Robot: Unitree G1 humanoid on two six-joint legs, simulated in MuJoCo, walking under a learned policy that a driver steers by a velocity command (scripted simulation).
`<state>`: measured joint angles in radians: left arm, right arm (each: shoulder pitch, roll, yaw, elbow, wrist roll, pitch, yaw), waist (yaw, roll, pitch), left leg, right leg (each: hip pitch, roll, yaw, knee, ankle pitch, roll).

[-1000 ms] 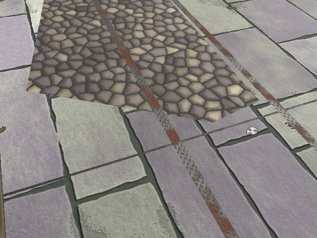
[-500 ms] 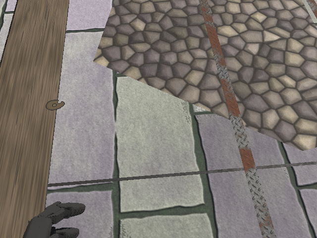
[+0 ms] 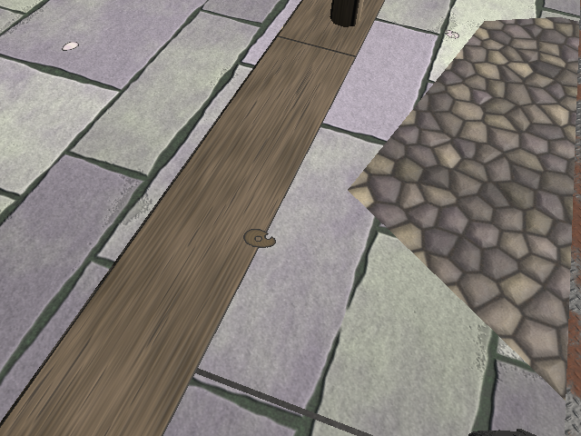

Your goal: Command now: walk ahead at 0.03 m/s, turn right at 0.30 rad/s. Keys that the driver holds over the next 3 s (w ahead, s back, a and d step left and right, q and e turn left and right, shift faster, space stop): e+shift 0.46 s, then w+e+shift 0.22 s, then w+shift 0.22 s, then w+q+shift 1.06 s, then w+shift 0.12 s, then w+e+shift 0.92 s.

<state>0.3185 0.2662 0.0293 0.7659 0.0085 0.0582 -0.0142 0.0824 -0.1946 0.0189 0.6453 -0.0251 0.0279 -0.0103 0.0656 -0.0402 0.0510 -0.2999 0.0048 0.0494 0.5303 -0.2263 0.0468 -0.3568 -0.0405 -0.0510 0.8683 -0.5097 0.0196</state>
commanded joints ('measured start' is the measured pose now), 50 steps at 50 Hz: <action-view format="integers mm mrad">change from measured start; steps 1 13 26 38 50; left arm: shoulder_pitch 59 45 21 -104 -309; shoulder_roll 137 83 216 175 112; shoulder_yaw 54 61 101 76 12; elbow -35 -110 -151 -171 -226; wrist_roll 4 0 -1 9 52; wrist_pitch -8 -8 -14 -74 -103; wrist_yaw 0 -24 1 -18 -57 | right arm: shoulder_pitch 39 48 4 130 347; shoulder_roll -192 -200 -197 -215 -206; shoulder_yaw -64 -106 -87 -84 -87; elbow -36 2 -33 1 104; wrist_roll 12 2 -21 16 19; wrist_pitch -5 -7 7 -77 -133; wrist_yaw -30 -13 16 -4 24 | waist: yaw -47 -13 -3 -132 -126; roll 176 90 -88 -17 148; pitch -113 -119 -97 -54 37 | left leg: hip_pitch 161 22 -387 301 226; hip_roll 274 289 -4 -32 170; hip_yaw -108 76 -116 -85 -400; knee -162 64 432 -59 -437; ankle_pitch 607 95 -101 5 -211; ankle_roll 161 11 -114 -56 157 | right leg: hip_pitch -70 197 296 -191 -483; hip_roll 35 32 -77 33 -3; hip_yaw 27 -2 548 582 81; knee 188 -380 -636 -473 74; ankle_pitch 10 245 -66 -53 367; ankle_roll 1 -74 -254 -183 -14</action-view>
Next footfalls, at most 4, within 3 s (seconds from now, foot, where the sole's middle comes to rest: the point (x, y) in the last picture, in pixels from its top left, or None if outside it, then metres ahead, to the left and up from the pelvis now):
0.28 right None -0.01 -0.11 -0.77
0.78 left None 0.19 0.00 -0.77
1.20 right None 0.26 -0.40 -0.77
1.64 left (467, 349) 0.73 -0.41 -0.77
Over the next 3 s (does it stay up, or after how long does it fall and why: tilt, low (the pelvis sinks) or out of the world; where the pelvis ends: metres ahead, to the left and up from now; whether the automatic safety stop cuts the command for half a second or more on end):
stays up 1.76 -0.51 -0.04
